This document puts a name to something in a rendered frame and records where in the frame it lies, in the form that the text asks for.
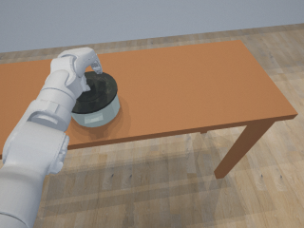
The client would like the lid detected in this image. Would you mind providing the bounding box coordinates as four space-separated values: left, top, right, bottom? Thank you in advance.
71 71 118 114

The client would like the knob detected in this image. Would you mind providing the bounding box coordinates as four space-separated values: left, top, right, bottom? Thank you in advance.
85 79 95 93

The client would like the left robot forearm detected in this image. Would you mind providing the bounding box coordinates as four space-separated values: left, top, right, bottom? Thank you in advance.
2 52 86 164

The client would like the robot left hand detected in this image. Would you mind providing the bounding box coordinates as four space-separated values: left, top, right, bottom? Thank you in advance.
57 47 103 92

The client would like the pot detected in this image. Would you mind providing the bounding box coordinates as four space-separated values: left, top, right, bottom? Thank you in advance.
70 94 120 127

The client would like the robot left upper arm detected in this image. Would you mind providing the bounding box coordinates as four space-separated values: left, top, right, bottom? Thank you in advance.
0 121 69 228

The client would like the table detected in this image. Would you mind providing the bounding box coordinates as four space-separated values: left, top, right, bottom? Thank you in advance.
0 40 298 180

